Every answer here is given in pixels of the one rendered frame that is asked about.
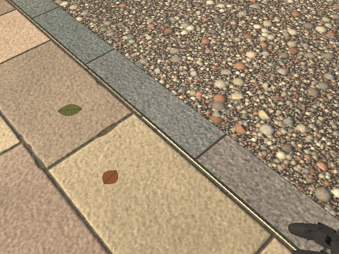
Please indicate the robot right hand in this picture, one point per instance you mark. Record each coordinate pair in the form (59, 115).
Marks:
(320, 233)

